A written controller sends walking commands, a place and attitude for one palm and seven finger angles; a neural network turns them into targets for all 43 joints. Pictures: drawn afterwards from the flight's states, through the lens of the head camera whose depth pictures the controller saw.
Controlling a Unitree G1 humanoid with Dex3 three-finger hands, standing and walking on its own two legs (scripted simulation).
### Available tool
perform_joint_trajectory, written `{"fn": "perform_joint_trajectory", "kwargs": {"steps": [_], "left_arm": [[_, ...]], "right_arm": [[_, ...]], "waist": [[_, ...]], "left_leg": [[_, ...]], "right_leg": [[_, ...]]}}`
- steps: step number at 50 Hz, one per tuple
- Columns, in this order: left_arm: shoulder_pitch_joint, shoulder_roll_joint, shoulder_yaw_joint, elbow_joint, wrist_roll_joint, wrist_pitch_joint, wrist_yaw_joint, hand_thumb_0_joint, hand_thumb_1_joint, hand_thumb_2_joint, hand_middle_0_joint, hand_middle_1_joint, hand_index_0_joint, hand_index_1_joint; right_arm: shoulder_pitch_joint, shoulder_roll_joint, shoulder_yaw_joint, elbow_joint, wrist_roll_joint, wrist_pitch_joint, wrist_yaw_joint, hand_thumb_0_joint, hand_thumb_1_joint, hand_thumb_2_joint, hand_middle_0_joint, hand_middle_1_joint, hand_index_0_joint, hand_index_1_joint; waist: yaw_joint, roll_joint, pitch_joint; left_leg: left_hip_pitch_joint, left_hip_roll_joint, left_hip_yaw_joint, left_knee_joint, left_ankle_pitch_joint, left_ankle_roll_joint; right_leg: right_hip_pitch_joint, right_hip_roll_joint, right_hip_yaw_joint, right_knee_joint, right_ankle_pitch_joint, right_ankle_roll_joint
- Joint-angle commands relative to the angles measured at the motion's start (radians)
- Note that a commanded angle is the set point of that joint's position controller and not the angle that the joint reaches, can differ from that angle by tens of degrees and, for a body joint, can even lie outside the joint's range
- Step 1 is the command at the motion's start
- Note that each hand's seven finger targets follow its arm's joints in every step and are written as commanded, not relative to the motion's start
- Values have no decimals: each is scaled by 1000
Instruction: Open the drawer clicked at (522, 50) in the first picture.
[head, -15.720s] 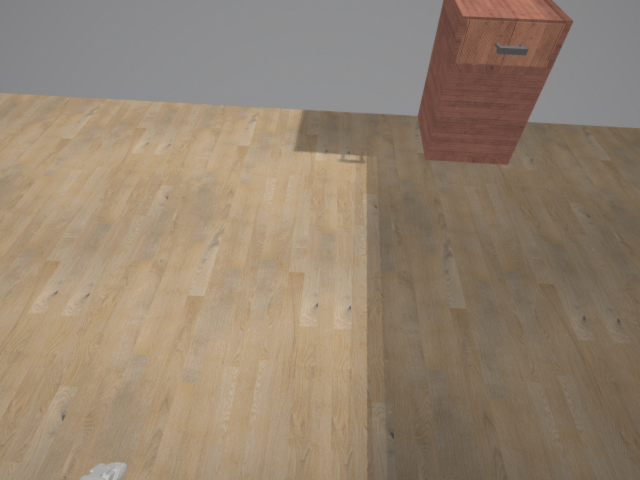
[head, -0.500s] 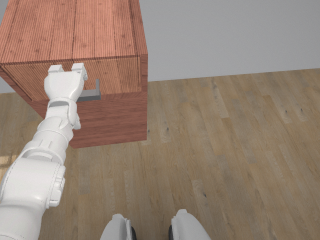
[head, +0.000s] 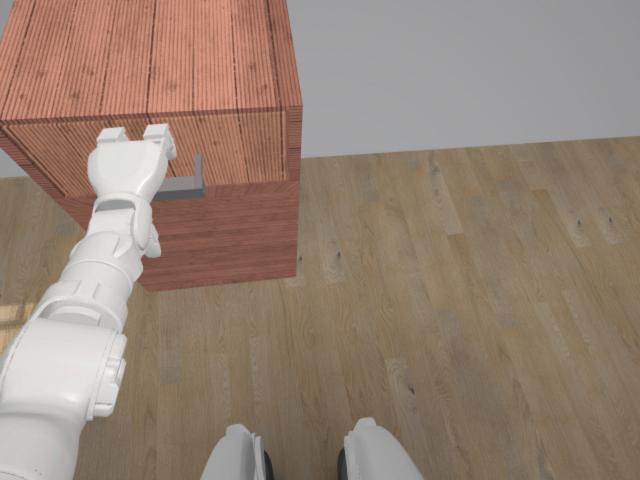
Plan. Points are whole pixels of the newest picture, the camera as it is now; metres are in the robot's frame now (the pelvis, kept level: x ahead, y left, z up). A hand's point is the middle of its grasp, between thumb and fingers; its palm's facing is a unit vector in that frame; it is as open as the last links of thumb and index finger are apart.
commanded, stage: move the hooked fingers above the handle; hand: left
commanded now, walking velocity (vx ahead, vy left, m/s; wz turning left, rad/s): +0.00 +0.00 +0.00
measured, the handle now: (166, 176) +0.57 +0.19 -0.08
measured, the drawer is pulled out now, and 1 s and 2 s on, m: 0.00 0.00 0.00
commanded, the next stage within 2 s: lower the fingers behind the handle in 0.22 s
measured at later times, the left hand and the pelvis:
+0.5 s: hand (151, 194) +0.51 +0.20 -0.03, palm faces -0.11 -0.03 -0.99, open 13.8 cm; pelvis +0.01 +0.00 +0.00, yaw +0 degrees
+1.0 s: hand (160, 205) +0.51 +0.19 -0.06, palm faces -0.07 -0.02 -1.00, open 13.8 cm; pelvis -0.01 +0.00 -0.03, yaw -1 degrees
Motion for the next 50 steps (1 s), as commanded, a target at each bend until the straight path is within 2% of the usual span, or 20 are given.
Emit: {"fn": "perform_joint_trajectory", "kwargs": {"steps": [1, 2, 5, 8, 11, 15, 16, 18, 19, 23, 25, 31, 33, 35, 39, 43, 45, 47, 48, 50], "left_arm": [[-468, 155, 21, -186, 14, -1, 72, 0, -500, 300, -300, -1200, -300, -1200], [-482, 146, 16, -192, 14, 5, 78, 0, -500, 300, -300, -1200, -300, -1200], [-470, 210, 60, -155, 16, 38, 88, 0, -500, 300, -300, -1200, -300, -1200], [-421, 232, 80, -154, 17, 63, 86, 0, -500, 300, -300, -1200, -300, -1200], [-409, 208, 64, -198, 10, 63, 70, 0, -500, 300, -300, -1200, -300, -1200], [-412, 204, 53, -183, -5, 46, 46, 0, -500, 300, -300, -1200, -300, -1200], [-394, 220, 63, -173, -7, 41, 41, 0, -500, 300, -300, -1200, -300, -1200], [-399, 224, 59, -171, 2, 22, 36, 0, -500, 300, -300, -1200, -300, -1200], [-424, 181, 27, -173, 4, 9, 35, 0, -500, 300, -300, -1200, -300, -1200], [-399, 177, 38, -166, 10, -21, 48, 0, -500, 300, -300, -1200, -300, -1200], [-405, 208, 66, -168, 15, -27, 60, 0, -500, 300, -300, -1200, -300, -1200], [-371, 214, 91, -194, 23, -4, 103, 0, -500, 300, -300, -1200, -300, -1200], [-394, 226, 93, -184, 27, 12, 113, 0, -500, 300, -300, -1200, -300, -1200], [-407, 230, 95, -198, 27, 18, 117, 0, -500, 300, -300, -1200, -300, -1200], [-445, 211, 70, -186, 26, 27, 112, 0, -500, 300, -300, -1200, -300, -1200], [-432, 189, 52, -154, 26, 27, 105, 0, -500, 300, -300, -1200, -300, -1200], [-448, 229, 76, -163, 29, 20, 102, 0, -500, 300, -300, -1200, -300, -1200], [-415, 196, 59, -155, 31, 20, 101, 0, -500, 300, -300, -1200, -300, -1200], [-413, 188, 52, -131, 31, 24, 100, 0, -500, 300, -300, -1200, -300, -1200], [-435, 211, 62, -143, 31, 22, 98, 0, -500, 300, -300, -1200, -300, -1200]], "right_arm": [[182, -176, -61, -27, -10, -4, -7, 0, -900, -900, 200, 300, 200, 300], [183, -176, -62, -27, -11, -4, -6, 0, -900, -900, 200, 300, 200, 300], [176, -183, -54, -37, -12, 7, -5, 0, -900, -900, 200, 300, 200, 300], [163, -183, -50, -51, -11, 16, -2, 0, -900, -900, 200, 300, 200, 300], [162, -177, -52, -61, -7, 19, -3, 0, -900, -900, 200, 300, 200, 300], [166, -179, -52, -51, -2, 16, -15, 0, -900, -900, 200, 300, 200, 300], [165, -180, -49, -49, -2, 15, -17, 0, -900, -900, 200, 300, 200, 300], [167, -178, -47, -45, -2, 12, -21, 0, -900, -900, 200, 300, 200, 300], [165, -173, -50, -40, -4, 8, -22, 0, -900, -900, 200, 300, 200, 300], [173, -173, -53, -32, -11, 1, -15, 0, -900, -900, 200, 300, 200, 300], [179, -178, -54, -30, -13, 1, -11, 0, -900, -900, 200, 300, 200, 300], [171, -179, -59, -34, -22, 10, 5, 0, -900, -900, 200, 300, 200, 300], [170, -181, -57, -27, -21, 13, 5, 0, -900, -900, 200, 300, 200, 300], [167, -184, -58, -28, -21, 12, 5, 0, -900, -900, 200, 300, 200, 300], [160, -183, -56, -20, -20, 8, 2, 0, -900, -900, 200, 300, 200, 300], [157, -182, -55, -22, -19, 1, -1, 0, -900, -900, 200, 300, 200, 300], [157, -187, -51, -24, -20, -1, -2, 0, -900, -900, 200, 300, 200, 300], [152, -180, -50, -30, -21, -3, 0, 0, -900, -900, 200, 300, 200, 300], [152, -181, -49, -28, -20, -3, 1, 0, -900, -900, 200, 300, 200, 300], [152, -183, -44, -32, -19, -4, 0, 0, -900, -900, 200, 300, 200, 300]], "waist": [[-45, 115, -458], [-52, 109, -464], [-41, 83, -484], [-17, 88, -509], [-10, 95, -552], [-38, 22, -490], [-30, 23, -474], [-34, 13, -449], [-49, 31, -443], [-42, 53, -458], [-34, 64, -486], [-13, 99, -557], [-26, 71, -532], [-22, 89, -554], [-46, 78, -537], [-51, 73, -512], [-43, 91, -526], [-38, 97, -533], [-48, 79, -500], [-46, 84, -505]], "left_leg": [[498, -40, -66, -74, 415, 8], [502, -37, -67, -69, 432, 8], [459, -45, -54, -61, 438, 13], [463, -48, -42, -63, 461, 12], [492, -47, -39, -65, 494, 11], [439, -48, -33, -73, 429, 21], [421, -50, -29, -75, 411, 22], [389, -51, -30, -72, 383, 23], [405, -49, -36, -67, 391, 22], [396, -45, -39, -38, 399, 19], [396, -45, -44, -25, 415, 18], [414, -41, -46, 6, 484, 11], [384, -39, -44, 13, 467, 12], [396, -40, -49, 16, 463, 10], [382, -37, -58, 22, 422, 12], [357, -38, -59, 33, 380, 14], [349, -37, -61, 41, 379, 14], [345, -37, -60, 50, 385, 13], [321, -36, -58, 54, 370, 15], [299, -36, -60, 61, 356, 15]], "right_leg": [[58, 62, -8, -107, 283, -42], [59, 60, -11, -102, 296, -41], [108, 60, -3, -95, 333, -37], [158, 61, 0, -95, 372, -38], [193, 61, 3, -99, 413, -35], [206, 58, 11, -121, 397, -27], [211, 58, 14, -124, 387, -28], [195, 57, 14, -117, 363, -29], [158, 57, 11, -113, 356, -31], [114, 59, 8, -85, 338, -34], [104, 59, 6, -66, 345, -36], [103, 61, 2, -29, 397, -37], [103, 60, 2, -26, 397, -35], [92, 59, 1, -20, 385, -35], [59, 60, -2, -15, 342, -35], [23, 60, -4, -11, 297, -35], [11, 58, -3, 6, 291, -36], [3, 60, -6, 14, 293, -38], [-6, 59, -6, 13, 286, -36], [-12, 58, -7, 28, 277, -36]]}}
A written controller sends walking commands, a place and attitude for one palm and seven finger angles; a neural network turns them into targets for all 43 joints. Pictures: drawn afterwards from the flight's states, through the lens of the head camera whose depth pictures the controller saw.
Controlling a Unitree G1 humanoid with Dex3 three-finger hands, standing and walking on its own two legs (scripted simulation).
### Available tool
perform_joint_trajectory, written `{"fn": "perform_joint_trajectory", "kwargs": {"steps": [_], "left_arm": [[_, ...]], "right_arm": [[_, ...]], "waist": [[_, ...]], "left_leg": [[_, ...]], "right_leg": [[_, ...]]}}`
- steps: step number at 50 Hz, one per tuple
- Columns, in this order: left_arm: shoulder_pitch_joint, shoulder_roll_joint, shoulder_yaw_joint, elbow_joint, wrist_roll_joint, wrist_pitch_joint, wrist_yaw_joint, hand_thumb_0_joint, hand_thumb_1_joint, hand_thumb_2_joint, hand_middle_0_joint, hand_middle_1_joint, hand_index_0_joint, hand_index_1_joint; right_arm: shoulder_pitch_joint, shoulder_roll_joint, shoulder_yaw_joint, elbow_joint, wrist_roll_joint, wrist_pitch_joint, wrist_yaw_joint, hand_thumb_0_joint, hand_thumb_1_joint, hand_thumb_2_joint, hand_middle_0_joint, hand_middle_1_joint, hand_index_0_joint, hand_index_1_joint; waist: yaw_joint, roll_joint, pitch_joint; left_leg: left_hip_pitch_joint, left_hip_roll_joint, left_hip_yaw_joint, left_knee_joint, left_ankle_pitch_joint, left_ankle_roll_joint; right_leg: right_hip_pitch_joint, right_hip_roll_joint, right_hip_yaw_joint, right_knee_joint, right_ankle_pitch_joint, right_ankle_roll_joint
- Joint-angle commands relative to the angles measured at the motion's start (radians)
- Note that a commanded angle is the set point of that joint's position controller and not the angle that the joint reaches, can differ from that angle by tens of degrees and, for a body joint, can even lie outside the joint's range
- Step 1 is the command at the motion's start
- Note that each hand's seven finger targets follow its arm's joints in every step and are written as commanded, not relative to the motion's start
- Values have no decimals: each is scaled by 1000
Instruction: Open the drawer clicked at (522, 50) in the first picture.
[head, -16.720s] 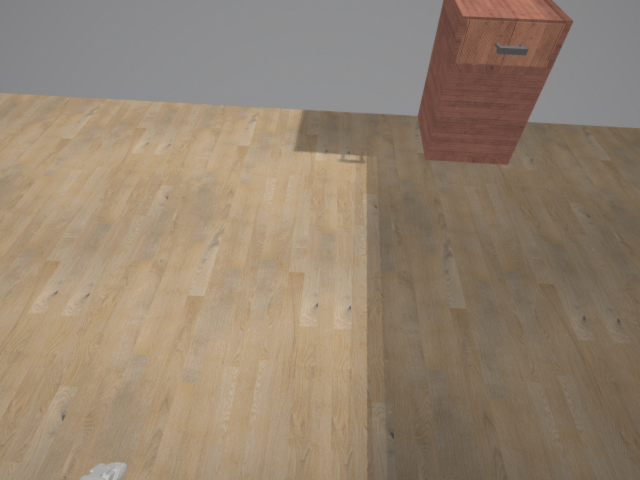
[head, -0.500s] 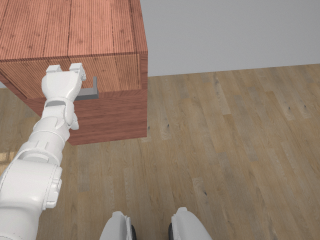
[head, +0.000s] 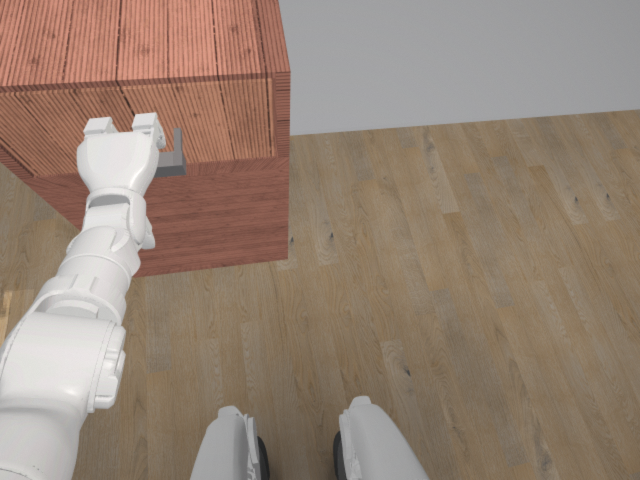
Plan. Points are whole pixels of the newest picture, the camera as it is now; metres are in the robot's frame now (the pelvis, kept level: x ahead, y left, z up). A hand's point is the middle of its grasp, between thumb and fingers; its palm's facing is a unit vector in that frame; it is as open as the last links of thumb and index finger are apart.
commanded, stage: lower the fingers behind the handle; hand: left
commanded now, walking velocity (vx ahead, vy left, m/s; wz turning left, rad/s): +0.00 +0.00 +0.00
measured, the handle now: (142, 152) +0.58 +0.20 -0.05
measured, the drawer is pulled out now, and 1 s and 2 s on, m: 0.00 0.00 0.01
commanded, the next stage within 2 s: close the thumb around the handle in 0.92 s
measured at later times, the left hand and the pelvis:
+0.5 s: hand (145, 195) +0.51 +0.20 -0.06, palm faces -0.06 -0.01 -1.00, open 13.8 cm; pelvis -0.01 +0.00 -0.03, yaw -1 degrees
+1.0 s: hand (145, 197) +0.51 +0.20 -0.07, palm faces -0.05 -0.03 -1.00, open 13.8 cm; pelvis -0.01 +0.00 -0.03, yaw -1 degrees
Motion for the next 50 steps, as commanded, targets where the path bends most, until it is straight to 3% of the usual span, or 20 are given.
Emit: {"fn": "perform_joint_trajectory", "kwargs": {"steps": [1, 4, 8, 13, 15, 17, 22, 26, 27, 30, 31, 32, 35, 37, 40, 42, 43, 45, 48, 50], "left_arm": [[-403, 219, 43, -183, 8, -6, 42, 0, -500, 300, -300, -1200, -300, -1200], [-415, 189, 26, -190, 11, -8, 46, 0, -500, 300, -300, -1200, -300, -1200], [-381, 218, 49, -182, 5, -1, 52, 0, -500, 300, -300, -1200, -300, -1200], [-404, 214, 35, -166, 9, 11, 55, 0, -500, 300, -300, -1200, -300, -1200], [-416, 202, 25, -183, 6, 10, 51, 0, -500, 300, -300, -1200, -300, -1200], [-387, 230, 49, -159, 2, 12, 46, 0, -500, 300, -300, -1200, -300, -1200], [-400, 230, 42, -161, 8, 3, 38, 0, -500, 300, -300, -1200, -300, -1200], [-392, 234, 43, -162, 9, -5, 33, 0, -500, 300, -300, -1200, -300, -1200], [-417, 270, 67, -197, 9, -12, 36, 0, -500, 300, -300, -1200, -300, -1200], [-414, 269, 74, -246, 7, -20, 40, 0, -500, 300, -300, -1200, -300, -1200], [-395, 270, 75, -225, 7, -13, 44, 0, -500, 300, -300, -1200, -300, -1200], [-406, 253, 61, -221, 6, -7, 48, 0, -500, 300, -300, -1200, -300, -1200], [-418, 261, 68, -244, 2, 1, 52, 0, -500, 300, -300, -1200, -300, -1200], [-407, 266, 70, -220, -5, 11, 48, 0, -500, 300, -300, -1200, -300, -1200], [-404, 270, 71, -244, -3, 6, 42, 0, -500, 300, -300, -1200, -300, -1200], [-392, 259, 65, -226, -5, 4, 39, 0, -500, 300, -300, -1200, -300, -1200], [-375, 279, 80, -224, -3, 2, 39, 0, -500, 300, -300, -1200, -300, -1200], [-394, 254, 59, -237, -1, -8, 38, 0, -500, 300, -300, -1200, -300, -1200], [-360, 263, 71, -207, -4, -10, 40, 0, -500, 300, -300, -1200, -300, -1200], [-399, 263, 65, -225, 1, -16, 43, 0, -500, 300, -300, -1200, -300, -1200]], "right_arm": [[195, -184, -57, -27, -6, -8, -12, 0, -900, -900, 200, 300, 200, 300], [193, -179, -60, -25, -7, -11, -10, 0, -900, -900, 200, 300, 200, 300], [193, -182, -55, -29, -7, -10, -8, 0, -900, -900, 200, 300, 200, 300], [192, -184, -53, -24, -5, -15, -8, 0, -900, -900, 200, 300, 200, 300], [189, -184, -53, -27, -4, -19, -6, 0, -900, -900, 200, 300, 200, 300], [191, -186, -52, -25, -4, -19, -7, 0, -900, -900, 200, 300, 200, 300], [192, -184, -48, -24, -4, -23, -9, 0, -900, -900, 200, 300, 200, 300], [189, -184, -47, -30, -4, -28, -8, 0, -900, -900, 200, 300, 200, 300], [191, -187, -45, -30, -4, -27, -10, 0, -900, -900, 200, 300, 200, 300], [191, -185, -51, -33, -4, -29, -9, 0, -900, -900, 200, 300, 200, 300], [188, -185, -49, -31, -3, -27, -7, 0, -900, -900, 200, 300, 200, 300], [189, -184, -51, -28, -2, -26, -8, 0, -900, -900, 200, 300, 200, 300], [191, -185, -52, -27, -1, -28, -7, 0, -900, -900, 200, 300, 200, 300], [188, -185, -48, -25, 0, -27, -9, 0, -900, -900, 200, 300, 200, 300], [187, -185, -48, -28, 0, -28, -9, 0, -900, -900, 200, 300, 200, 300], [185, -182, -47, -26, 0, -28, -10, 0, -900, -900, 200, 300, 200, 300], [182, -184, -44, -30, 1, -27, -11, 0, -900, -900, 200, 300, 200, 300], [180, -181, -45, -29, 0, -30, -11, 0, -900, -900, 200, 300, 200, 300], [183, -182, -45, -28, -1, -28, -10, 0, -900, -900, 200, 300, 200, 300], [185, -183, -45, -25, -1, -28, -10, 0, -900, -900, 200, 300, 200, 300]], "waist": [[-21, 91, -520], [-31, 99, -513], [-16, 81, -530], [-34, 53, -508], [-30, 95, -540], [-24, 62, -526], [-32, 64, -518], [-30, 72, -530], [-23, 80, -547], [-14, 123, -607], [-9, 114, -586], [-25, 90, -568], [-17, 117, -613], [-23, 79, -569], [-12, 113, -607], [-19, 82, -564], [-8, 79, -563], [-15, 105, -570], [-13, 60, -550], [-18, 97, -550]], "left_leg": [[462, -45, -53, -71, 408, 16], [472, -40, -63, -62, 418, 13], [427, -43, -52, -44, 398, 16], [375, -41, -53, -28, 351, 21], [393, -42, -56, -21, 348, 18], [367, -42, -53, -12, 339, 20], [328, -40, -51, 15, 330, 23], [307, -40, -53, 34, 317, 23], [306, -38, -54, 36, 318, 23], [361, -37, -58, 42, 365, 19], [352, -39, -58, 39, 360, 18], [344, -36, -58, 40, 352, 21], [374, -36, -63, 40, 373, 18], [341, -37, -55, 36, 346, 22], [374, -38, -61, 31, 373, 18], [345, -38, -52, 33, 352, 22], [334, -39, -51, 30, 341, 21], [352, -37, -55, 30, 354, 20], [316, -40, -47, 35, 346, 24], [335, -37, -55, 34, 358, 20]], "right_leg": [[139, 53, -4, -109, 326, -34], [105, 53, -8, -95, 317, -34], [130, 53, -5, -82, 323, -33], [110, 54, -5, -72, 296, -30], [87, 53, -5, -62, 281, -33], [94, 54, -5, -58, 278, -32], [67, 53, -4, -34, 278, -31], [48, 54, -4, -15, 265, -33], [56, 53, -3, -9, 266, -32], [56, 54, -3, 1, 296, -33], [55, 55, -5, -1, 289, -35], [52, 55, -5, -8, 288, -31], [58, 54, -7, -2, 300, -33], [71, 55, -5, -15, 293, -29], [77, 53, -6, -8, 312, -32], [82, 54, -4, -18, 304, -29], [91, 54, -2, -18, 296, -30], [69, 53, -4, -13, 298, -32], [95, 54, -1, -17, 311, -30], [68, 52, -4, -9, 306, -31]]}}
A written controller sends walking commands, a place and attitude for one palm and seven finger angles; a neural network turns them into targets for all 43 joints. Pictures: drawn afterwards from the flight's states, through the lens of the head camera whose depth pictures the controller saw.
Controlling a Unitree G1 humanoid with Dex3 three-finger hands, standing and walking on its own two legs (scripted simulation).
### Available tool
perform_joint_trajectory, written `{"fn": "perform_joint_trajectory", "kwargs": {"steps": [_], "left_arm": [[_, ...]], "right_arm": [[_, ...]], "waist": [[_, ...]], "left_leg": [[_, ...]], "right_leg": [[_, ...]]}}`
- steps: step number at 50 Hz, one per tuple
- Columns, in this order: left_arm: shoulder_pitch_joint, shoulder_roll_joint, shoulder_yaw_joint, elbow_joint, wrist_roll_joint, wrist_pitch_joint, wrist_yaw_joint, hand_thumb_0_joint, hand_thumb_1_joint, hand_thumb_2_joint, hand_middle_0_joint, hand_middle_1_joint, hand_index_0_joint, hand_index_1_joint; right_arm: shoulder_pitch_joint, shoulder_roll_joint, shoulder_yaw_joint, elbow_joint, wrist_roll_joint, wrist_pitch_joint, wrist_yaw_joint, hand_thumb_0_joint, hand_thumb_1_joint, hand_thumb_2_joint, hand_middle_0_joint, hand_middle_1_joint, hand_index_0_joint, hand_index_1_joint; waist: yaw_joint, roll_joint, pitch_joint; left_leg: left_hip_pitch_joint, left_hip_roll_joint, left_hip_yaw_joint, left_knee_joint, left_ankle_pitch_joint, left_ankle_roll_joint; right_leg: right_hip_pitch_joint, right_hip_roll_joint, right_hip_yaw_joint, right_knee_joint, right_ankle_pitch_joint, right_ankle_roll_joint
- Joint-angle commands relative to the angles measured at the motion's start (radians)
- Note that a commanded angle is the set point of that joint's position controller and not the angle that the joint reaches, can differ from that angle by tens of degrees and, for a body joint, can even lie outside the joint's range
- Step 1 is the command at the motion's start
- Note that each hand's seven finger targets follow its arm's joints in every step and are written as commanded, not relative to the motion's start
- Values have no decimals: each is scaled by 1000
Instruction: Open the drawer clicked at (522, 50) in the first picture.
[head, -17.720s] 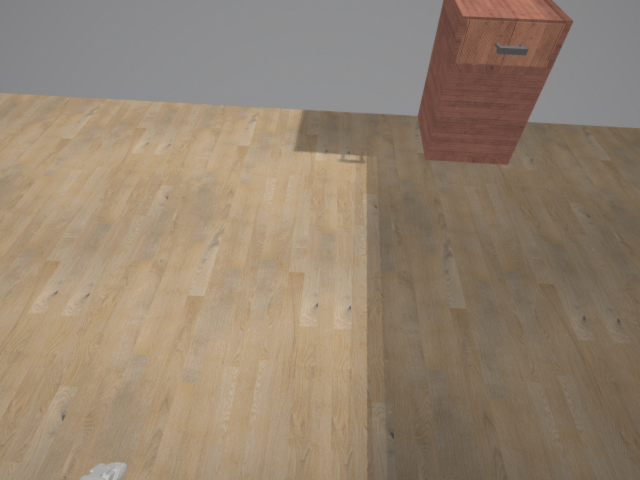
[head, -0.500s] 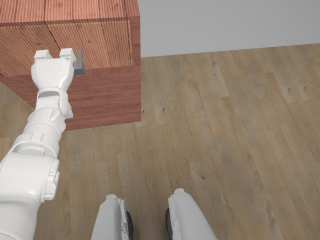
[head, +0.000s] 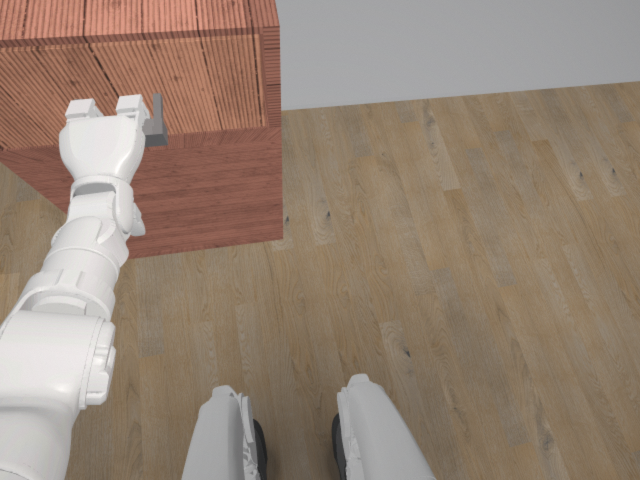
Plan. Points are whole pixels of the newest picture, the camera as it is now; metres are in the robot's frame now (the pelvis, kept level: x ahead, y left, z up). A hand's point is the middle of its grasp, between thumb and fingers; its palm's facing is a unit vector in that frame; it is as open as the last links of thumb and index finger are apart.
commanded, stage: close the thumb around the handle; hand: left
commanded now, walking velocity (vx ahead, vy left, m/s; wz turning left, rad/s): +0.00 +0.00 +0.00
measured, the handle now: (119, 120) +0.59 +0.22 -0.02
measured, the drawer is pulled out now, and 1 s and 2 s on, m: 0.00 0.01 0.10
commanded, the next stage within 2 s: pull the drawer open in 0.72 s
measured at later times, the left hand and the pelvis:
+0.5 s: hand (121, 168) +0.52 +0.22 -0.04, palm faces -0.04 -0.03 -1.00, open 8.0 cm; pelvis +0.00 +0.00 +0.00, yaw +0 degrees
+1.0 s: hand (121, 172) +0.52 +0.22 -0.04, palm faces -0.05 -0.03 -1.00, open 6.1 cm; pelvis +0.01 +0.00 +0.01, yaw +0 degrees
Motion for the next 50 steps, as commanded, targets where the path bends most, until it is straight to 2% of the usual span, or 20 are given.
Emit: {"fn": "perform_joint_trajectory", "kwargs": {"steps": [1, 4, 6, 9, 10, 13, 15, 18, 20, 21, 23, 26, 31, 32, 36, 38, 41, 43, 46, 50], "left_arm": [[-380, 230, 44, -165, 5, -2, 52, 0, -500, 300, -300, -1200, -300, -1200], [-387, 243, 52, -164, -1, 2, 53, 0, -332, 372, -312, -1218, -312, -1218], [-381, 219, 37, -187, 3, 2, 55, 0, -220, 420, -320, -1230, -320, -1230], [-394, 189, 19, -182, 1, 7, 52, 0, -52, 492, -332, -1248, -332, -1248], [-382, 201, 28, -179, -2, 7, 53, 0, 4, 516, -336, -1254, -336, -1254], [-388, 216, 30, -169, -2, 10, 50, 0, 172, 588, -348, -1272, -348, -1272], [-386, 219, 36, -182, 0, 5, 50, 0, 284, 636, -356, -1284, -356, -1284], [-391, 168, 1, -175, 1, 8, 50, 0, 452, 708, -368, -1302, -368, -1302], [-376, 200, 26, -173, 0, 5, 48, 0, 564, 756, -376, -1314, -376, -1314], [-393, 186, 11, -169, 1, 6, 48, 0, 620, 780, -380, -1320, -380, -1320], [-373, 202, 22, -150, -1, 10, 45, 0, 732, 828, -388, -1332, -388, -1332], [-399, 200, 18, -176, 3, 6, 44, 0, 900, 900, -400, -1350, -400, -1350], [-358, 184, 20, -188, -3, 2, 42, 0, 900, 900, -400, -1350, -400, -1350], [-354, 204, 37, -194, -3, 0, 43, 0, 900, 900, -400, -1350, -400, -1350], [-356, 202, 35, -209, -5, -3, 47, 0, 900, 900, -400, -1350, -400, -1350], [-358, 165, 9, -180, -6, 6, 50, 0, 900, 900, -400, -1350, -400, -1350], [-358, 213, 46, -214, -5, -3, 53, 0, 900, 900, -400, -1350, -400, -1350], [-286, 166, 29, -212, -11, -2, 52, 0, 900, 900, -400, -1350, -400, -1350], [-216, 139, 22, -205, -23, -4, 47, 0, 900, 900, -400, -1350, -400, -1350], [-177, 140, 30, -231, -22, -8, 54, 0, 900, 900, -400, -1350, -400, -1350]], "right_arm": [[202, -182, -63, -17, -7, -5, -12, 0, -900, -900, 200, 300, 200, 300], [204, -183, -60, -15, -7, -4, -11, 0, -900, -900, 200, 300, 200, 300], [205, -181, -66, -19, -7, -3, -9, 0, -900, -900, 200, 300, 200, 300], [206, -179, -69, -11, -7, -2, -9, 0, -900, -900, 200, 300, 200, 300], [207, -183, -68, -14, -6, 0, -7, 0, -900, -900, 200, 300, 200, 300], [205, -183, -64, -15, -6, 1, -10, 0, -900, -900, 200, 300, 200, 300], [204, -185, -65, -16, -6, 1, -11, 0, -900, -900, 200, 300, 200, 300], [204, -178, -68, -12, -6, 0, -9, 0, -900, -900, 200, 300, 200, 300], [204, -182, -65, -17, -7, 0, -8, 0, -900, -900, 200, 300, 200, 300], [202, -182, -66, -14, -7, 0, -9, 0, -900, -900, 200, 300, 200, 300], [207, -181, -62, -15, -6, 0, -9, 0, -900, -900, 200, 300, 200, 300], [209, -182, -64, -14, -7, 0, -10, 0, -900, -900, 200, 300, 200, 300], [211, -179, -67, -17, -8, 3, -6, 0, -900, -900, 200, 300, 200, 300], [211, -180, -67, -14, -8, 3, -6, 0, -900, -900, 200, 300, 200, 300], [211, -180, -69, -12, -8, 4, -7, 0, -900, -900, 200, 300, 200, 300], [210, -177, -70, -7, -8, 2, -7, 0, -900, -900, 200, 300, 200, 300], [213, -181, -70, -9, -10, 2, -7, 0, -900, -900, 200, 300, 200, 300], [205, -174, -73, -15, -10, 4, -3, 0, -900, -900, 200, 300, 200, 300], [198, -170, -72, -20, -7, 8, 0, 0, -900, -900, 200, 300, 200, 300], [190, -171, -75, -21, -7, 11, -2, 0, -900, -900, 200, 300, 200, 300]], "waist": [[-21, 75, -554], [-20, 65, -553], [-14, 103, -588], [-27, 94, -575], [-18, 99, -572], [-25, 75, -555], [-17, 93, -581], [-30, 93, -556], [-14, 99, -567], [-30, 86, -562], [-21, 67, -540], [-25, 96, -565], [-10, 105, -583], [-8, 89, -587], [-6, 100, -600], [-25, 78, -550], [-4, 98, -609], [11, 96, -606], [22, 66, -580], [29, 57, -580]], "left_leg": [[484, -50, -45, -103, 393, 23], [477, -51, -46, -105, 402, 23], [519, -51, -46, -104, 433, 19], [539, -46, -57, -107, 440, 17], [534, -47, -56, -111, 424, 17], [504, -48, -51, -112, 400, 20], [530, -47, -57, -114, 416, 18], [538, -44, -58, -115, 420, 17], [536, -46, -58, -116, 423, 16], [530, -45, -59, -112, 413, 18], [495, -49, -49, -114, 396, 20], [526, -45, -58, -113, 420, 17], [553, -45, -57, -114, 456, 14], [552, -42, -59, -114, 459, 14], [562, -43, -61, -114, 470, 12], [544, -42, -57, -116, 451, 16], [566, -44, -57, -114, 484, 14], [578, -46, -50, -121, 497, 12], [568, -47, -45, -133, 495, 13], [577, -45, -42, -142, 503, 13]], "right_leg": [[219, 44, -2, -155, 341, -26], [236, 44, -2, -151, 357, -26], [228, 44, -2, -151, 374, -28], [203, 44, -8, -151, 362, -27], [205, 44, -9, -155, 346, -28], [223, 45, -5, -162, 343, -26], [211, 44, -8, -153, 342, -27], [195, 45, -12, -160, 339, -28], [203, 45, -11, -153, 338, -30], [194, 45, -10, -158, 334, -28], [223, 46, -8, -160, 336, -27], [203, 45, -10, -153, 345, -28], [218, 45, -11, -152, 372, -30], [224, 46, -11, -150, 378, -29], [228, 45, -11, -148, 384, -30], [215, 46, -10, -162, 375, -26], [243, 45, -8, -149, 407, -29], [259, 46, -8, -155, 423, -30], [287, 45, -8, -164, 439, -30], [300, 43, -5, -166, 456, -28]]}}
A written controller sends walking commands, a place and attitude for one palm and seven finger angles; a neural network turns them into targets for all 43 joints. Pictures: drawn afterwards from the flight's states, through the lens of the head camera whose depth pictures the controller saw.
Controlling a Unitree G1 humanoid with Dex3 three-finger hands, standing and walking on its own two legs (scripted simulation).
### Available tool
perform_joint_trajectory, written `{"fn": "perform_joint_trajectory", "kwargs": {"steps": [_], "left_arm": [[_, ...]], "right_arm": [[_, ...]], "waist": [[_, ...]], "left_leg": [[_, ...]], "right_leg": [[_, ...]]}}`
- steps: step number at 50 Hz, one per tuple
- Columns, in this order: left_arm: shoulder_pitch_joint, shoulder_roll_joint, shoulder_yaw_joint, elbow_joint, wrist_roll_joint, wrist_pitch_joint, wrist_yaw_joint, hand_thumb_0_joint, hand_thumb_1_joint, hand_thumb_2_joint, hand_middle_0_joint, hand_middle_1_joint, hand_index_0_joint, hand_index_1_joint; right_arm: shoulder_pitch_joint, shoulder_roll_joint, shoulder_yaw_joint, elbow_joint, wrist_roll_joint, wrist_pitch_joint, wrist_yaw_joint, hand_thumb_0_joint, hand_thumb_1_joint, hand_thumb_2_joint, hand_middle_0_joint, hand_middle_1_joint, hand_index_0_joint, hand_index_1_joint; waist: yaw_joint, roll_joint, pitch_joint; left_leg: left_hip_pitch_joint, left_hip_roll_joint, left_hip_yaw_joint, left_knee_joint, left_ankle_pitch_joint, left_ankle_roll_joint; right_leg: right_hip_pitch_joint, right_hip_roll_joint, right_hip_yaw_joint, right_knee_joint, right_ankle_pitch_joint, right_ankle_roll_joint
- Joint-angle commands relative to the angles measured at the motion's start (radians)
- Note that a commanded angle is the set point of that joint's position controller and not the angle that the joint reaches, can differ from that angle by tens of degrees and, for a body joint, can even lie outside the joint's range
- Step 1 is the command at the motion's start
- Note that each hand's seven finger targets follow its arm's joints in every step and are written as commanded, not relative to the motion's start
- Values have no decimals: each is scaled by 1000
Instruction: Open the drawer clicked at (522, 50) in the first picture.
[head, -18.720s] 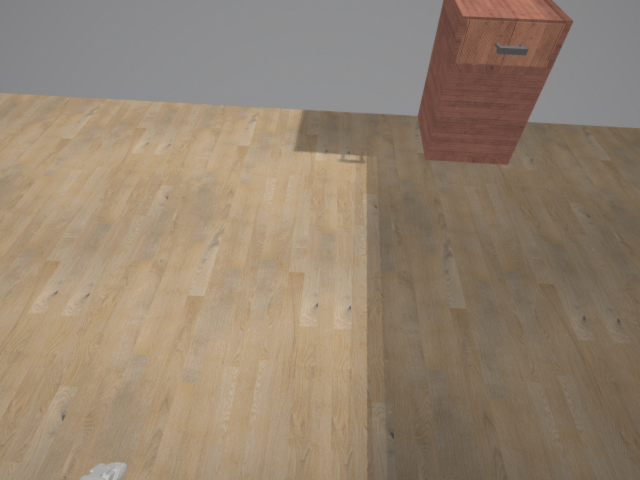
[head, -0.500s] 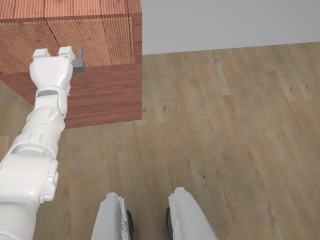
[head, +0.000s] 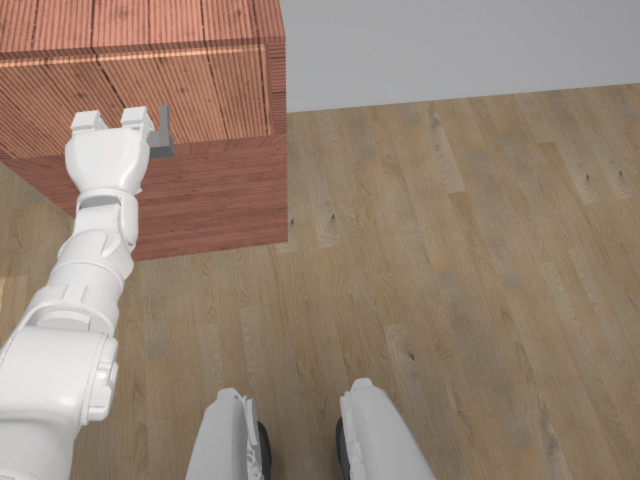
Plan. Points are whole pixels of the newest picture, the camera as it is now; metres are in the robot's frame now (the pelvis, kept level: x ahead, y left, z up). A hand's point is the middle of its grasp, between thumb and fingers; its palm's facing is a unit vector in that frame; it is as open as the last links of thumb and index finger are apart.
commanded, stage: pull the drawer open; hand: left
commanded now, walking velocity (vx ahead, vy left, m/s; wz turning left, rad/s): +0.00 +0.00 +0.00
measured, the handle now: (126, 132) +0.57 +0.22 -0.03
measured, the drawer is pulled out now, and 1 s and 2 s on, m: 0.01 0.10 0.18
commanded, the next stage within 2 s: none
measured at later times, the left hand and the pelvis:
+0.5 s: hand (128, 211) +0.46 +0.21 -0.05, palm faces -0.05 -0.04 -1.00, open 6.2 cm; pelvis +0.02 +0.00 +0.02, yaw +1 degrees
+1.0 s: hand (128, 246) +0.41 +0.21 -0.05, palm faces -0.05 -0.05 -1.00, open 6.2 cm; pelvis +0.01 +0.00 +0.02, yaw +1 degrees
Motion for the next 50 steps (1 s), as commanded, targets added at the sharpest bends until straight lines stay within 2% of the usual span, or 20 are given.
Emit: {"fn": "perform_joint_trajectory", "kwargs": {"steps": [1, 6, 7, 10, 13, 15, 20, 21, 26, 29, 30, 31, 35, 36, 37, 40, 41, 45, 49, 50], "left_arm": [[-222, 144, 23, -162, -6, -19, 46, 0, 900, 900, -400, -1350, -400, -1350], [-180, 117, 23, -199, -2, -21, 66, 0, 900, 900, -400, -1350, -400, -1350], [-167, 92, 8, -216, -5, -22, 69, 0, 900, 900, -400, -1350, -400, -1350], [-121, 86, 18, -223, -8, -23, 78, 0, 900, 900, -400, -1350, -400, -1350], [-80, 92, 26, -223, -7, -25, 87, 0, 900, 900, -400, -1350, -400, -1350], [-81, 68, 11, -224, -4, -26, 94, 0, 900, 900, -400, -1350, -400, -1350], [-32, 65, 23, -250, 6, -27, 114, 0, 900, 900, -400, -1350, -400, -1350], [-23, 36, 4, -257, 5, -25, 117, 0, 900, 900, -400, -1350, -400, -1350], [17, 6, -7, -278, 6, -23, 131, 0, 900, 900, -400, -1350, -400, -1350], [15, 17, 3, -275, 7, -22, 138, 0, 900, 900, -400, -1350, -400, -1350], [33, 12, 0, -279, 12, -23, 142, 0, 900, 900, -400, -1350, -400, -1350], [38, -5, -12, -274, 13, -20, 145, 0, 900, 900, -400, -1350, -400, -1350], [80, -1, -1, -282, 13, -18, 152, 0, 900, 900, -400, -1350, -400, -1350], [79, -13, -13, -267, 13, -15, 152, 0, 900, 900, -400, -1350, -400, -1350], [68, -6, -9, -284, 15, -19, 154, 0, 900, 900, -400, -1350, -400, -1350], [116, 6, 8, -314, 14, -20, 158, 0, 900, 900, -400, -1350, -400, -1350], [121, -16, -8, -322, 12, -21, 160, 0, 900, 900, -400, -1350, -400, -1350], [159, -10, 4, -324, 11, -20, 167, 0, 900, 900, -400, -1350, -400, -1350], [186, -14, 6, -367, 14, -21, 176, 0, 900, 900, -400, -1350, -400, -1350], [210, -39, -7, -361, 15, -17, 179, 0, 900, 900, -400, -1350, -400, -1350]], "right_arm": [[184, -172, -59, -29, -3, -4, -11, 0, -900, -900, 200, 300, 200, 300], [181, -168, -68, -26, -7, 0, -11, 0, -900, -900, 200, 300, 200, 300], [177, -164, -69, -31, -7, 2, -9, 0, -900, -900, 200, 300, 200, 300], [170, -161, -72, -32, -8, 6, -8, 0, -900, -900, 200, 300, 200, 300], [157, -158, -71, -32, -9, 7, -12, 0, -900, -900, 200, 300, 200, 300], [151, -156, -71, -33, -10, 7, -12, 0, -900, -900, 200, 300, 200, 300], [130, -152, -74, -45, -11, 13, -13, 0, -900, -900, 200, 300, 200, 300], [123, -148, -75, -48, -11, 14, -11, 0, -900, -900, 200, 300, 200, 300], [106, -145, -77, -57, -12, 22, -10, 0, -900, -900, 200, 300, 200, 300], [98, -144, -76, -51, -13, 21, -12, 0, -900, -900, 200, 300, 200, 300], [92, -143, -76, -57, -11, 22, -12, 0, -900, -900, 200, 300, 200, 300], [84, -142, -78, -57, -11, 23, -13, 0, -900, -900, 200, 300, 200, 300], [69, -140, -75, -62, -11, 25, -14, 0, -900, -900, 200, 300, 200, 300], [66, -138, -75, -60, -9, 25, -15, 0, -900, -900, 200, 300, 200, 300], [65, -139, -76, -61, -9, 24, -16, 0, -900, -900, 200, 300, 200, 300], [54, -135, -74, -68, -10, 24, -15, 0, -900, -900, 200, 300, 200, 300], [50, -134, -75, -71, -10, 24, -15, 0, -900, -900, 200, 300, 200, 300], [39, -133, -73, -73, -8, 23, -17, 0, -900, -900, 200, 300, 200, 300], [28, -132, -74, -79, -9, 19, -17, 0, -900, -900, 200, 300, 200, 300], [20, -129, -75, -83, -8, 21, -17, 0, -900, -900, 200, 300, 200, 300]], "waist": [[20, 62, -571], [27, 41, -580], [31, 51, -585], [40, 30, -586], [45, 0, -550], [42, 10, -545], [63, 11, -548], [63, 28, -552], [68, 8, -543], [64, -12, -511], [75, -1, -520], [67, -16, -516], [83, -7, -509], [74, -23, -480], [73, -31, -485], [99, -2, -516], [92, -14, -503], [97, -35, -488], [109, -25, -490], [108, -24, -491]], "left_leg": [[533, -49, -49, -118, 512, 10], [577, -45, -49, -128, 573, 8], [588, -47, -46, -133, 581, 6], [588, -51, -37, -136, 592, 7], [556, -55, -26, -143, 572, 10], [566, -56, -28, -146, 568, 9], [593, -59, -26, -159, 582, 5], [603, -59, -25, -159, 585, 5], [624, -59, -27, -170, 590, 3], [604, -60, -26, -176, 557, 5], [605, -63, -22, -179, 553, 4], [603, -63, -23, -177, 539, 5], [603, -66, -19, -185, 527, 4], [586, -66, -19, -188, 501, 5], [584, -65, -18, -189, 496, 6], [601, -68, -15, -194, 507, 2], [601, -69, -14, -194, 505, 5], [579, -70, -13, -196, 484, 5], [597, -69, -19, -205, 490, 2], [600, -71, -12, -205, 482, 3]], "right_leg": [[265, 39, -19, -142, 458, -34], [288, 37, -18, -145, 512, -33], [301, 36, -19, -150, 522, -33], [331, 33, -14, -156, 555, -32], [366, 32, -6, -167, 582, -31], [352, 32, -7, -168, 570, -31], [365, 31, -8, -172, 565, -34], [359, 31, -8, -174, 564, -35], [365, 31, -12, -184, 555, -35], [369, 32, -10, -190, 544, -36], [373, 31, -8, -189, 540, -37], [366, 32, -8, -193, 530, -36], [374, 32, -7, -195, 518, -39], [366, 32, -9, -203, 498, -39], [371, 31, -7, -203, 498, -37], [392, 31, -5, -196, 509, -41], [391, 31, -4, -204, 511, -40], [396, 31, -1, -203, 501, -39], [399, 31, -4, -201, 489, -43], [392, 30, -5, -206, 482, -41]]}}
